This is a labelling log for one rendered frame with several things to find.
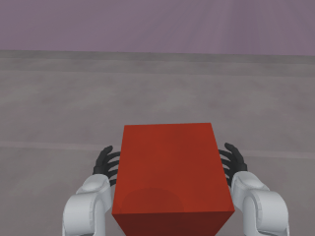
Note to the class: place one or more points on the left robot hand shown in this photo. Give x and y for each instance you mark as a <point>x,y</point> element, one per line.
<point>102,166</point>

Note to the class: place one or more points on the right robot hand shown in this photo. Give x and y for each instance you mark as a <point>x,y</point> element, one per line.
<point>236,163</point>

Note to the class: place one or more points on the robot left forearm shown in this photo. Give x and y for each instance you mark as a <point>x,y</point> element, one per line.
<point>84,212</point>

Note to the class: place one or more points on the robot right forearm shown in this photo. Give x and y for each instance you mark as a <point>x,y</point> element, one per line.
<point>264,212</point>

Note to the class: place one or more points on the carton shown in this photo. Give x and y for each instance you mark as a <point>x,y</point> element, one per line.
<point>170,181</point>

